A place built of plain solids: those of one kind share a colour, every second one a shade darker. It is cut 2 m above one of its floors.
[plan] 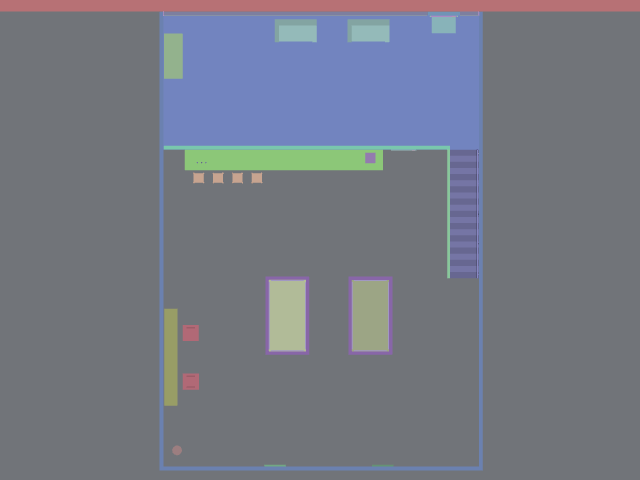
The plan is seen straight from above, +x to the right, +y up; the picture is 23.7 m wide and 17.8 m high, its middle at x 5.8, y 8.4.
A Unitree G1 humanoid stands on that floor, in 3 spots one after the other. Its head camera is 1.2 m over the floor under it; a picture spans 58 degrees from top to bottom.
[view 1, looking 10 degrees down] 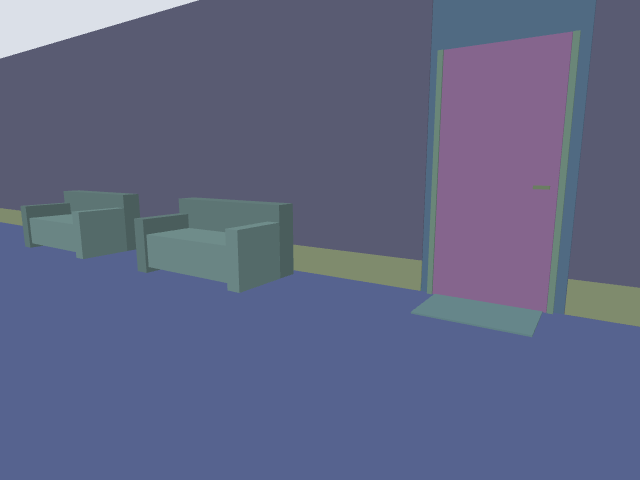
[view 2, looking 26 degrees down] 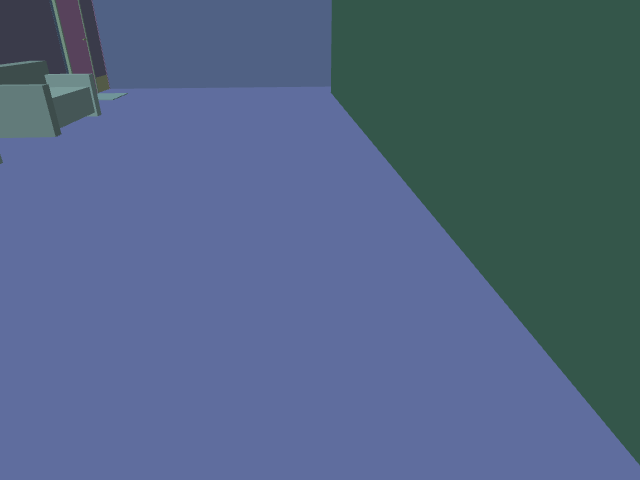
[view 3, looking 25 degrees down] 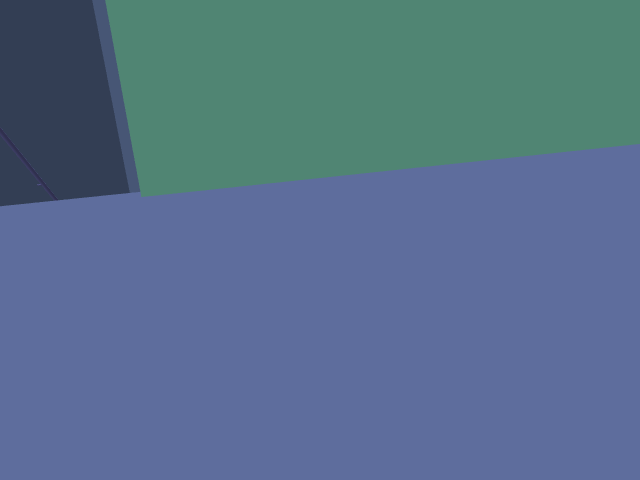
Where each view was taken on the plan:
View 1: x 11.15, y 12.85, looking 123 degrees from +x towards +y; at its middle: window_wall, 4.69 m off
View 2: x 1.20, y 12.95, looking -5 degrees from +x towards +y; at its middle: upper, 2.74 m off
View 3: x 10.39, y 15.62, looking -110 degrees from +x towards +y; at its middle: upper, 2.84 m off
